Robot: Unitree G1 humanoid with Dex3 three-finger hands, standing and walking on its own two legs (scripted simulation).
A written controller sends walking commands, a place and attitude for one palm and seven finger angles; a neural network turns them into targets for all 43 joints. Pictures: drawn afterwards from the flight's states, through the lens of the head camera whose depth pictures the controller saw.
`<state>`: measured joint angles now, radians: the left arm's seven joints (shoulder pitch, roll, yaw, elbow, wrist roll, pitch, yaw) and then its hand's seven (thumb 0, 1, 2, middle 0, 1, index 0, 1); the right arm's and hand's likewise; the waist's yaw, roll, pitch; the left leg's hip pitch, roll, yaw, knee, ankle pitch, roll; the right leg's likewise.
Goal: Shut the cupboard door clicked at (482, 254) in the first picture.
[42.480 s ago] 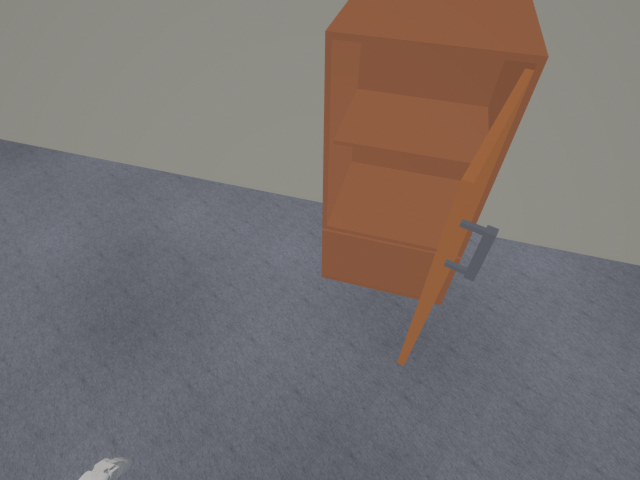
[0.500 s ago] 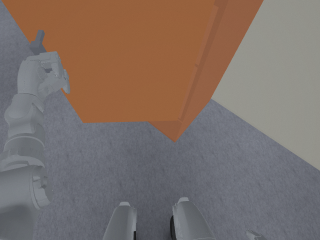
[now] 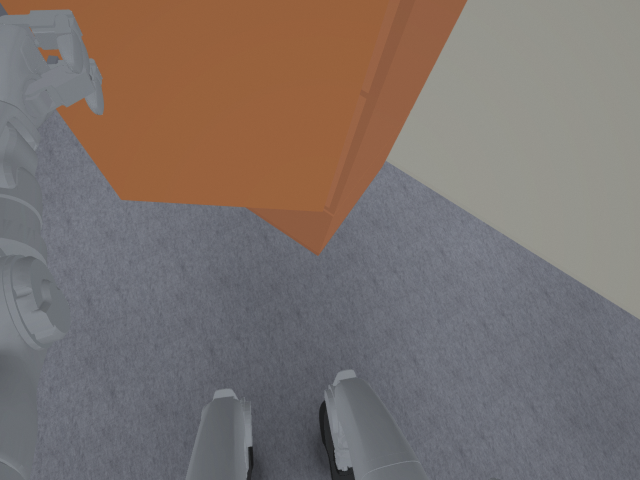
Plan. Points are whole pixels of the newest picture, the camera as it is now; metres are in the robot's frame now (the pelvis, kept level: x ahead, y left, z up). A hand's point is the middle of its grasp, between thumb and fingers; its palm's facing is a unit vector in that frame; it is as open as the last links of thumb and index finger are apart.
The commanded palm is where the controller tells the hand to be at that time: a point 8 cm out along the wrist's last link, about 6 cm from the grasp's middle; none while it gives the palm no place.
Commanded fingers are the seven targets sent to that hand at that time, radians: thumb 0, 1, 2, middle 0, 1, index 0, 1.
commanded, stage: push the door shut along its arc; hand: left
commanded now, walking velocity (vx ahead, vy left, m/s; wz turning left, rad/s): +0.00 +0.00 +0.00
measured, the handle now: (23, 39) +0.61 +0.27 +0.08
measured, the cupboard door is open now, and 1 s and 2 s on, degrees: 33 25 25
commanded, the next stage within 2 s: pull the fist back off the door in 0.60 s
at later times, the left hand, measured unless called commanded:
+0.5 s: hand (113, 38) +0.60 +0.17 +0.10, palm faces -0.26 -0.97 -0.03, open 3.1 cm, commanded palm +0.61 +0.19 +0.08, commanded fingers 0.00 0.90 0.90 -1.30 -1.50 -1.30 -1.50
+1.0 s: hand (141, 40) +0.62 +0.15 +0.08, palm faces +0.12 -0.99 -0.05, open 3.1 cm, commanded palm +0.59 +0.17 +0.08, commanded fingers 0.00 0.90 0.90 -1.30 -1.50 -1.30 -1.50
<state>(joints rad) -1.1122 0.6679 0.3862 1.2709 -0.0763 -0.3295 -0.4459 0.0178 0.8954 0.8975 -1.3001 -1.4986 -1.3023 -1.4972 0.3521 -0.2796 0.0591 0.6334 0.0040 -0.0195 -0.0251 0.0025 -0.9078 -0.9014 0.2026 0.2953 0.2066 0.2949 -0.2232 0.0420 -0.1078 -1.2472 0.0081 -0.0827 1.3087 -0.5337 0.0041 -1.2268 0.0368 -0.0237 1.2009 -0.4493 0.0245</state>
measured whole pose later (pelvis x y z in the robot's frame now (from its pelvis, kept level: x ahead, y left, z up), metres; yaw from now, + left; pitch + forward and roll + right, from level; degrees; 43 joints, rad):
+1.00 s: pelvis +0.01 +0.00 -0.01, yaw -1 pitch +32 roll -5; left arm -1.20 0.59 0.45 1.18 0.09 -0.26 -0.01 0.02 0.88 0.90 -1.30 -1.50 -1.30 -1.50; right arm 0.43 -0.22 0.06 0.61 -0.08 0.00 0.08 0.00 -0.91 -0.90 0.20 0.30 0.21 0.29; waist -0.28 0.08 -0.11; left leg -1.33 0.03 -0.09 1.33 -0.55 -0.01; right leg -1.31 0.06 -0.03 1.21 -0.46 0.02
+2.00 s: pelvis +0.03 -0.01 +0.06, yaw +0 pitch +17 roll -1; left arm -0.52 0.30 0.32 0.76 -0.14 -0.37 -0.08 0.02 0.89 0.90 -1.30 -1.50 -1.30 -1.50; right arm 0.39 -0.24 0.01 0.58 0.02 0.07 0.00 0.01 -0.91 -0.90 0.20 0.30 0.21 0.29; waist -0.10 0.05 -0.12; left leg -0.83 0.01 -0.03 1.02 -0.48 0.00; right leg -0.85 0.03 0.03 0.98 -0.42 0.01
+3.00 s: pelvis +0.06 +0.00 +0.12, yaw +3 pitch -2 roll +0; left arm 0.47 0.35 0.38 -0.38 -0.06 -0.08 0.11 0.02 0.89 0.90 -0.32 -0.42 -0.32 -0.42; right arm 0.22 -0.22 0.02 0.63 0.01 -0.10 -0.08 0.01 -0.91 -0.90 0.20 0.30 0.21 0.29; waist 0.07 0.09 -0.01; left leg -0.12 -0.02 -0.05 0.46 -0.30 0.01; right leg -0.14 -0.01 0.01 0.44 -0.26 0.02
